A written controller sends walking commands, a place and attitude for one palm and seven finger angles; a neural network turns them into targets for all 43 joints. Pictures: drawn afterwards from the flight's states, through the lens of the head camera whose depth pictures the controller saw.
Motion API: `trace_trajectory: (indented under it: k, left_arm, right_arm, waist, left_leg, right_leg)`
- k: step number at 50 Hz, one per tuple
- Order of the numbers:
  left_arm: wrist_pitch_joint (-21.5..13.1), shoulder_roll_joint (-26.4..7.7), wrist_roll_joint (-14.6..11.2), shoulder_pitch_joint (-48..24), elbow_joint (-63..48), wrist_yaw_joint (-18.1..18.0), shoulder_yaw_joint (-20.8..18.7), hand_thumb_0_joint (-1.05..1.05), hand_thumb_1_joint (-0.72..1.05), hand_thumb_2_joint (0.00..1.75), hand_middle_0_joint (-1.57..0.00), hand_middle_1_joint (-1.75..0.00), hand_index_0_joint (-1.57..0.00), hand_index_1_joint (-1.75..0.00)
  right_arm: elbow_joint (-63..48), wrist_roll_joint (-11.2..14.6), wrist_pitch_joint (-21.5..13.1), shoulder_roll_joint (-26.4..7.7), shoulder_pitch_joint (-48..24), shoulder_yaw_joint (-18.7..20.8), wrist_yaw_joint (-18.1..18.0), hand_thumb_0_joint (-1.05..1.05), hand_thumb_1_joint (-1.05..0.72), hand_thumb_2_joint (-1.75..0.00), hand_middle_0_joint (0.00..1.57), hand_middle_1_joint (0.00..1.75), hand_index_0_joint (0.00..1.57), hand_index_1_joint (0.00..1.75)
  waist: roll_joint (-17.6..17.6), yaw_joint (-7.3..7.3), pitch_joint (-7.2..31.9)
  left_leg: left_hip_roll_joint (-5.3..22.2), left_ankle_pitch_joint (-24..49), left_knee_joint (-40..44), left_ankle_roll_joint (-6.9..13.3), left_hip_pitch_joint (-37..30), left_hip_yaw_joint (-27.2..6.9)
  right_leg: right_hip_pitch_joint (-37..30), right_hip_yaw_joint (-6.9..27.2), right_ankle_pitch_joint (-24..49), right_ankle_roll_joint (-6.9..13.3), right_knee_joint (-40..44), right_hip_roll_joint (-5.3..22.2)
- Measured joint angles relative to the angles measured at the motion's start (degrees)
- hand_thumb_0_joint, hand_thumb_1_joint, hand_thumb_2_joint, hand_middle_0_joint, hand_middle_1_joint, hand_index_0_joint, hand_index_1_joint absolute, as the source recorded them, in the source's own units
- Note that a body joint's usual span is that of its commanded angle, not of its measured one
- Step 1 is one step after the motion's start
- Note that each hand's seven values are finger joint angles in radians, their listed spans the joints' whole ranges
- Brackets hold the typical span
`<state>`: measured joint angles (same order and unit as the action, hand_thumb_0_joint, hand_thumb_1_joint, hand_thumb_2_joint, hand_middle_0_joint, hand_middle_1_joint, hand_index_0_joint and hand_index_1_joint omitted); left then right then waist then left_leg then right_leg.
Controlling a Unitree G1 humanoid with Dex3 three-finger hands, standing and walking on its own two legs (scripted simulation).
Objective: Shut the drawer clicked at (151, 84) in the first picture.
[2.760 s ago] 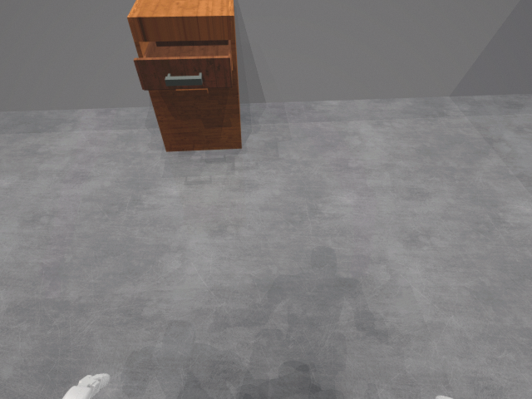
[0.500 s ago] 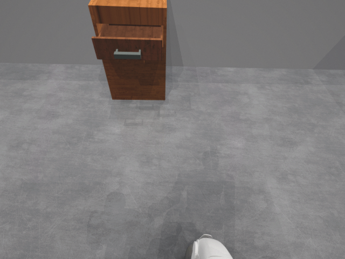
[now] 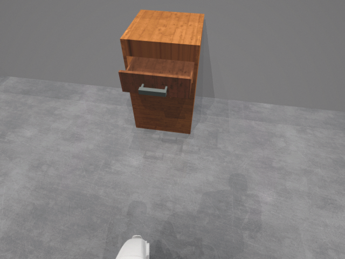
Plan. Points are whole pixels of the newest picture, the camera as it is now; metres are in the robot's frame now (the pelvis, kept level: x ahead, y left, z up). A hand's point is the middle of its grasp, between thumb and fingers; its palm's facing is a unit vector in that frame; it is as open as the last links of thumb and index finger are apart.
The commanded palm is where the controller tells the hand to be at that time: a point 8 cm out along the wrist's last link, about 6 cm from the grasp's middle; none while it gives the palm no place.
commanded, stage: walk to a spot facing it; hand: left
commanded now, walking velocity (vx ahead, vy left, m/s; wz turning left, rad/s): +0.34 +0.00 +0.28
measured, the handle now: (153, 89) +0.95 +0.18 -0.22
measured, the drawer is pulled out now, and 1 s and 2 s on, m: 0.16 0.16 0.16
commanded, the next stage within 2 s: turn to face it in 0.16 s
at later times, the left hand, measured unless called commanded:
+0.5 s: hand (105, 228) +0.23 +0.22 -0.17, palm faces +0.10 -0.97 -0.20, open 7.3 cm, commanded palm none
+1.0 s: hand (138, 204) +0.30 +0.13 -0.16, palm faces +0.07 -0.98 -0.18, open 7.3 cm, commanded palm none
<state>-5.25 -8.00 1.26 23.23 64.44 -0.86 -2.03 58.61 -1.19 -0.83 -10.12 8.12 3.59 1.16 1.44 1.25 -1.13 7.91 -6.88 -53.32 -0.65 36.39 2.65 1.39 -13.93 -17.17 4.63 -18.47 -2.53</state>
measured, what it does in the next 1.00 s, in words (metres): walks ahead: left foot, then right foot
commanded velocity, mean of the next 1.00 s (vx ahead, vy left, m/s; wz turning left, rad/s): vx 0.24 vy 0.00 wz -0.06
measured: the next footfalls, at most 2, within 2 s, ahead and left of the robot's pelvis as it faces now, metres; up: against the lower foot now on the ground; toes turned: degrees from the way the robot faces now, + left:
left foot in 0.18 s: +0.20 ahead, +0.12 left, +0.00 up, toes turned +10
right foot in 0.64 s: +0.33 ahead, -0.09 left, +0.00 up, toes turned -9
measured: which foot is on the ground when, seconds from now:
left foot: up 0.00-0.16, down 0.18-0.66, up 0.68-1.00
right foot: down 0.00-0.18, up 0.20-0.62, down 0.64-1.00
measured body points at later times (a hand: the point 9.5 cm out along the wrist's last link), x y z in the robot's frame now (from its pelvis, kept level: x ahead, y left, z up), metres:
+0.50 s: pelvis +0.19 +0.04 +0.00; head +0.21 +0.04 +0.45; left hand +0.22 +0.27 -0.16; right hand +0.23 -0.20 -0.15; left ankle +0.16 +0.12 -0.74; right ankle +0.27 -0.09 -0.70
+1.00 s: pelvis +0.33 -0.03 +0.01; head +0.34 -0.05 +0.46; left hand +0.30 +0.19 -0.14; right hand +0.36 -0.26 -0.16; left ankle +0.39 +0.13 -0.68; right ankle +0.29 -0.08 -0.74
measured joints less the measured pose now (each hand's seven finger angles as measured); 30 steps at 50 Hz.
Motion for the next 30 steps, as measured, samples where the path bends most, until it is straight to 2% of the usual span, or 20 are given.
trace_trajectory:
  k: [5, 8, 9, 12, 13, 15, 18, 21, 25, 30]
  left_arm:
    - [0.32, 1.39, 0.16, 3.44, 1.23, -0.15, 0.64, 0.00, 0.91, 0.90, -0.20, -0.30, -0.20, -0.30]
    - [0.83, 1.86, 0.16, 5.59, 2.34, -0.11, 0.77, 0.00, 0.91, 0.90, -0.20, -0.30, -0.20, -0.30]
    - [1.14, 2.22, -0.01, 6.29, 2.81, -0.01, 0.77, 0.00, 0.91, 0.90, -0.20, -0.30, -0.20, -0.30]
    - [2.45, 2.10, -0.58, 4.67, 3.38, 0.36, 0.76, 0.00, 0.90, 0.90, -0.20, -0.30, -0.20, -0.30]
    - [2.73, 1.84, -0.57, 3.71, 3.23, 0.31, 0.52, 0.01, 0.90, 0.90, -0.20, -0.30, -0.20, -0.30]
    - [3.14, 1.35, -0.36, 1.38, 2.32, 0.20, -0.13, 0.01, 0.90, 0.90, -0.20, -0.30, -0.20, -0.30]
    - [3.71, 0.46, -0.05, -2.90, 0.08, -0.05, -0.81, 0.01, 0.91, 0.90, -0.20, -0.30, -0.20, -0.30]
    - [4.00, -0.44, 0.04, -6.91, -2.31, -0.25, -1.12, 0.00, 0.91, 0.90, -0.20, -0.30, -0.20, -0.30]
    - [4.57, -1.96, 0.18, -10.31, -3.75, -0.26, -1.40, 0.01, 0.93, 0.90, -0.20, -0.30, -0.20, -0.30]
    - [5.27, -2.37, 0.19, -12.12, -4.08, 0.85, -1.24, 0.01, 0.93, 0.90, -0.20, -0.30, -0.19, -0.30]
  right_arm:
    - [-0.29, -0.01, 0.16, 1.00, -3.01, -0.88, 0.71, 0.00, -0.91, -0.90, 0.19, 0.30, 0.19, 0.30]
    - [-0.90, -0.21, -0.75, 1.82, -3.94, -1.44, 0.55, 0.00, -0.91, -0.90, 0.19, 0.30, 0.19, 0.30]
    - [-1.23, -0.44, -1.42, 1.91, -3.91, -1.55, 0.38, 0.00, -0.91, -0.90, 0.19, 0.30, 0.19, 0.30]
    - [-1.43, 0.12, -2.99, 2.78, -2.96, -1.78, -0.65, 0.00, -0.91, -0.90, 0.20, 0.30, 0.20, 0.30]
    - [-1.09, 0.31, -3.18, 3.08, -2.09, -1.88, -1.01, 0.00, -0.91, -0.90, 0.20, 0.30, 0.20, 0.30]
    - [-1.39, 1.52, -4.25, 3.13, -0.59, -0.51, -2.40, -0.02, -0.93, -0.90, 0.20, 0.30, 0.20, 0.30]
    - [-0.67, 1.11, -4.59, 1.46, 1.15, -0.49, -3.16, -0.05, -0.95, -0.90, 0.20, 0.30, 0.20, 0.30]
    - [0.95, 0.78, -3.80, 0.56, 3.49, -1.11, -3.13, -0.04, -0.95, -0.90, 0.20, 0.30, 0.20, 0.30]
    - [2.62, 0.40, -2.65, 0.73, 6.46, -1.51, -2.68, -0.02, -0.93, -0.90, 0.20, 0.30, 0.20, 0.30]
    - [3.82, -0.25, -1.74, 0.99, 9.86, -1.29, -2.34, -0.01, -0.92, -0.90, 0.20, 0.30, 0.20, 0.30]
  waist:
    - [-0.30, 2.40, -2.21]
    - [-1.15, 2.97, -3.13]
    - [-0.94, 2.73, -3.19]
    - [-2.08, 2.20, -4.48]
    - [-2.46, 2.12, -4.42]
    - [-3.16, 1.65, -4.05]
    - [-3.44, 0.98, -3.27]
    - [-3.52, 0.85, -2.20]
    - [-3.46, 0.17, -1.19]
    - [-1.95, -1.81, -0.77]
  left_leg:
    - [-2.28, -2.46, 10.53, 2.15, -5.05, 2.80]
    - [-5.23, -5.01, 16.63, 4.55, -10.73, 5.06]
    - [-5.79, -3.63, 18.29, 5.84, -12.67, 5.15]
    - [-7.50, -8.12, 16.19, 6.19, -15.00, 6.19]
    - [-7.95, -8.78, 17.44, 5.98, -16.65, 6.55]
    - [-8.72, -8.21, 21.38, 4.89, -20.14, 7.22]
    - [-9.31, -7.08, 26.70, 5.23, -24.44, 7.37]
    - [-9.28, -6.84, 30.01, 4.85, -27.55, 7.08]
    - [-8.84, -8.44, 31.04, 3.67, -30.53, 7.26]
    - [-7.67, -12.47, 29.11, 1.77, -33.04, 8.62]
  right_leg:
    - [-4.29, -1.54, -3.83, -2.06, 0.51, 0.85]
    - [-4.41, -2.05, -8.61, -3.68, -5.34, 3.13]
    - [-2.21, -1.91, -10.35, -4.02, -12.00, 4.25]
    - [10.25, 5.53, -11.10, -4.11, -41.89, 6.22]
    - [14.07, 7.28, -9.73, -4.29, -47.94, 6.52]
    - [20.52, 9.39, -6.34, -4.93, -52.68, 7.53]
    - [26.71, 10.45, -3.12, -5.75, -49.21, 8.75]
    - [29.06, 10.61, 0.16, -6.16, -41.44, 9.15]
    - [27.40, 9.97, 3.39, -6.02, -30.97, 8.76]
    - [21.65, 8.27, 1.18, -5.06, -21.34, 7.33]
